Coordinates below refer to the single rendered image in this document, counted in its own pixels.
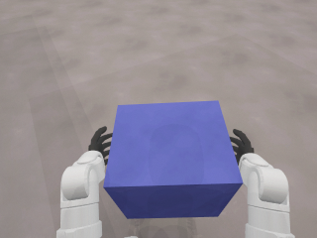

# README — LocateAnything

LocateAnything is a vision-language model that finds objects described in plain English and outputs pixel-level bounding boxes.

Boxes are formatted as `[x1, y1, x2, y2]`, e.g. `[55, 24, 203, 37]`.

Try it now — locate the right robot hand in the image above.
[230, 129, 255, 165]

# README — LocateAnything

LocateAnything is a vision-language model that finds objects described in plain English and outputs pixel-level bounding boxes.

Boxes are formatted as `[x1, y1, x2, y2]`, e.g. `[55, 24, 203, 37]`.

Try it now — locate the left robot hand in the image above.
[88, 126, 113, 166]

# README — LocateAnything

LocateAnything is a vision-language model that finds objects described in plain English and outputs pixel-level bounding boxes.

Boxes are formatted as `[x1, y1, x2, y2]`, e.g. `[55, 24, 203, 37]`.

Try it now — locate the robot right forearm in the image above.
[238, 153, 295, 238]

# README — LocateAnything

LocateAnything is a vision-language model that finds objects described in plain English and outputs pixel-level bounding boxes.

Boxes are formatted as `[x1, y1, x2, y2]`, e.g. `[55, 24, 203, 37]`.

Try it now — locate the robot left forearm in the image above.
[56, 150, 106, 238]

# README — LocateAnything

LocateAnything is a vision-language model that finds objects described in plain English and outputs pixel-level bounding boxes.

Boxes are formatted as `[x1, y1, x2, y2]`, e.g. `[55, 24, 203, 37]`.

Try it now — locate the carton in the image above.
[103, 100, 243, 219]

